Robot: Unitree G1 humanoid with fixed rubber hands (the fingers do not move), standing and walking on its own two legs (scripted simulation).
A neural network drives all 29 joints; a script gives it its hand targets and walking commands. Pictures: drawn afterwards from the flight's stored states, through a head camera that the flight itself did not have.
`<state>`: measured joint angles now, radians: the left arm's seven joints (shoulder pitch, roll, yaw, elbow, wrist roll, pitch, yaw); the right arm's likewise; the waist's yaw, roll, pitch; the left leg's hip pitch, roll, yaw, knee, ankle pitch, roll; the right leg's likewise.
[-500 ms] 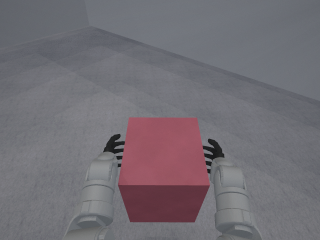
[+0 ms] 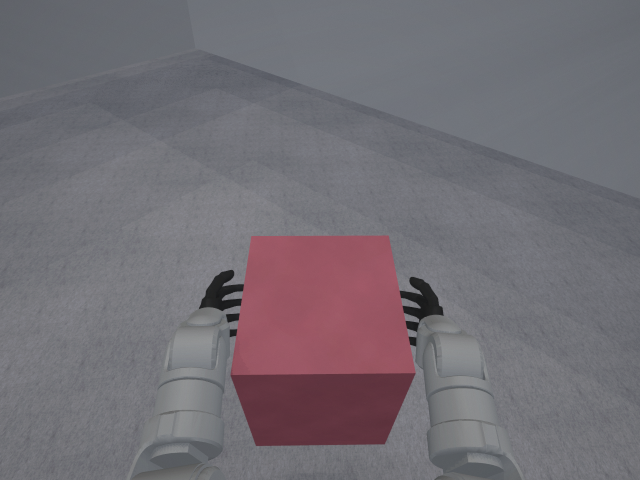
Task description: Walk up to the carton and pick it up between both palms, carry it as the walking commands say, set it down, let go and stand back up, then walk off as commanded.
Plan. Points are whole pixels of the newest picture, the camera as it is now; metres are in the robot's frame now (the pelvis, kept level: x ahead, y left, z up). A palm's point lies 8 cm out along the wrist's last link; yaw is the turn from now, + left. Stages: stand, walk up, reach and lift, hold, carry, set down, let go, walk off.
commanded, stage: reach and lift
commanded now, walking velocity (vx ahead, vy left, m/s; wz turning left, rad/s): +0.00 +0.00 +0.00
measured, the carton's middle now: (320, 343) +0.32 +0.01 -0.02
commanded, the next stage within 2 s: hold in 0.64 s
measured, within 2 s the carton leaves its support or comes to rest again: neither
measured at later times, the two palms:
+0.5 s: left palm (214, 331) +0.29 +0.15 +0.05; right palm (436, 340) +0.28 -0.14 +0.05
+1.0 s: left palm (213, 335) +0.28 +0.15 +0.05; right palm (437, 345) +0.28 -0.14 +0.05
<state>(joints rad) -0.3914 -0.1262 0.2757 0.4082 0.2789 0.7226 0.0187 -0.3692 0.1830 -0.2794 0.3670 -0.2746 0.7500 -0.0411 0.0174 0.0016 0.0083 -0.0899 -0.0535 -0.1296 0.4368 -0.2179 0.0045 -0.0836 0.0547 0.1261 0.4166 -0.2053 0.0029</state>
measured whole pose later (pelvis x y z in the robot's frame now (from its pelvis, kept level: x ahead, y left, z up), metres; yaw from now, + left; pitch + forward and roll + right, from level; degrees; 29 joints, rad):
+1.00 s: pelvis -0.01 +0.00 +0.00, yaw +0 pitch -8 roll +0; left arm -0.36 -0.14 0.25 0.39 0.27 0.74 0.04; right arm -0.34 0.17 -0.27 0.36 -0.27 0.76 -0.03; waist 0.01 0.00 -0.01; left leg -0.10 -0.06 -0.11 0.47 -0.22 0.01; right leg -0.10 0.05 0.12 0.46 -0.21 0.01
